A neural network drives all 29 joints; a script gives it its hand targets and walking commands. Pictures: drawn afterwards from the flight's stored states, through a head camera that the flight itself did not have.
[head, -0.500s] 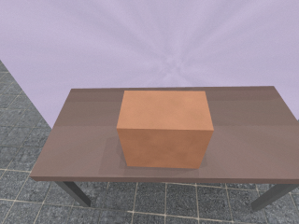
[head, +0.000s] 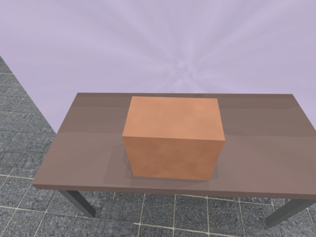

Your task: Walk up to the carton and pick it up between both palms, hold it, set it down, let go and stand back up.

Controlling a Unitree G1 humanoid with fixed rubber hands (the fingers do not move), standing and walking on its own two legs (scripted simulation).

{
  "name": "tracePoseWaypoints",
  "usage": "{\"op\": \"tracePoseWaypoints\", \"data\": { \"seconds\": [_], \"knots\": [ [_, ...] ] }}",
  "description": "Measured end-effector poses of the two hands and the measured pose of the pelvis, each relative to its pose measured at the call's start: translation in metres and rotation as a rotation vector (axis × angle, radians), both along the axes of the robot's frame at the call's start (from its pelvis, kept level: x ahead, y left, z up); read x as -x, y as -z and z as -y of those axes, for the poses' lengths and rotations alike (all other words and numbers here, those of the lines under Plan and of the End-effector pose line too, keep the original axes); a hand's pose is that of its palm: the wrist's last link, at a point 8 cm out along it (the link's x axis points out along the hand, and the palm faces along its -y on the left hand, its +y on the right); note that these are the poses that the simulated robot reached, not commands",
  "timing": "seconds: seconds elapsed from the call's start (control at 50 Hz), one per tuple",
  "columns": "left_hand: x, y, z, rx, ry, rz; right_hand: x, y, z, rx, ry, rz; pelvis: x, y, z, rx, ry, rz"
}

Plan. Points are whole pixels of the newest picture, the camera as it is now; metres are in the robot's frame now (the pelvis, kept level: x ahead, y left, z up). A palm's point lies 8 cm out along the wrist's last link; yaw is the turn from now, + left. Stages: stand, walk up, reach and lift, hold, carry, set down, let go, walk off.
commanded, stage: walk up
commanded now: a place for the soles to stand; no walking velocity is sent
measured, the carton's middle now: (172, 140) +0.45 -0.02 -0.07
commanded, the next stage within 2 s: reach and lift in 0.10 s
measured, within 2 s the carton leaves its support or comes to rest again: neither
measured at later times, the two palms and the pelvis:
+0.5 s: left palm out of the picture +0.12 +0.22 -0.10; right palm out of the picture +0.12 -0.26 -0.12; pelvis -0.04 -0.02 -0.02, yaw -2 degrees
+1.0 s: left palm out of the picture +0.07 +0.24 -0.10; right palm out of the picture +0.09 -0.23 -0.11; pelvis -0.06 -0.03 -0.02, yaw +1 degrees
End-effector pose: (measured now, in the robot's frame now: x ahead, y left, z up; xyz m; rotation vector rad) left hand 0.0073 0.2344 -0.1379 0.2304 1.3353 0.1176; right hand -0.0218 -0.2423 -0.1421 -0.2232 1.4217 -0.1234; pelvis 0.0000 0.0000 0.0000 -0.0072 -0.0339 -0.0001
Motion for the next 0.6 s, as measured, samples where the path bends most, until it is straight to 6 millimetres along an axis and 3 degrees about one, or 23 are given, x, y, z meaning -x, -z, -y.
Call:
{"op": "tracePoseWaypoints", "data": {
  "seconds": [0.12, 0.16, 0.2, 0.28, 0.32, 0.36, 0.4, 0.46, 0.54, 0.6],
  "knots": [
    [-0.002, 0.0, -0.003, -0.003, -0.004, 0.006, -0.002, 0.0, -0.001, 0.003, -0.004, -0.002, -0.001, 0.0, -0.001, 0.001, -0.005, 0.002],
    [-0.01, 0.008, -0.008, 0.008, -0.032, -0.068, -0.017, 0.006, 0.003, 0.0, 0.004, 0.012, 0.006, 0.007, 0.0, 0.001, -0.014, -0.045],
    [-0.036, 0.016, -0.016, -0.008, -0.029, -0.124, -0.052, 0.012, 0.01, -0.005, 0.017, 0.075, 0.017, 0.019, 0.002, -0.004, -0.004, -0.065],
    [-0.123, 0.006, -0.022, -0.047, -0.018, 0.016, -0.138, 0.007, 0.018, -0.038, -0.011, 0.277, 0.033, 0.038, 0.007, -0.001, 0.023, -0.1],
    [-0.155, -0.009, -0.015, -0.041, -0.004, 0.104, -0.166, 0.0, 0.017, -0.065, -0.011, 0.347, 0.038, 0.042, 0.009, 0.008, 0.032, -0.087],
    [-0.169, -0.025, -0.002, -0.019, 0.019, 0.157, -0.179, -0.009, 0.013, -0.083, -0.006, 0.393, 0.04, 0.039, 0.011, 0.022, 0.038, -0.054],
    [-0.164, -0.037, 0.01, 0.001, 0.038, 0.177, -0.177, -0.017, 0.011, -0.083, -0.004, 0.422, 0.041, 0.032, 0.014, 0.025, 0.038, -0.017],
    [-0.136, -0.042, 0.019, 0.011, 0.032, 0.159, -0.156, -0.024, 0.013, -0.059, -0.012, 0.43, 0.04, 0.021, 0.02, 0.018, 0.033, 0.01],
    [-0.093, -0.028, 0.01, -0.017, -0.021, 0.121, -0.121, -0.017, 0.011, -0.056, -0.032, 0.408, 0.045, 0.021, 0.03, 0.004, 0.027, -0.012],
    [-0.076, -0.018, -0.002, -0.049, -0.053, 0.116, -0.103, -0.007, 0.004, -0.073, -0.033, 0.383, 0.054, 0.027, 0.036, 0.003, 0.015, -0.035]
  ]
}}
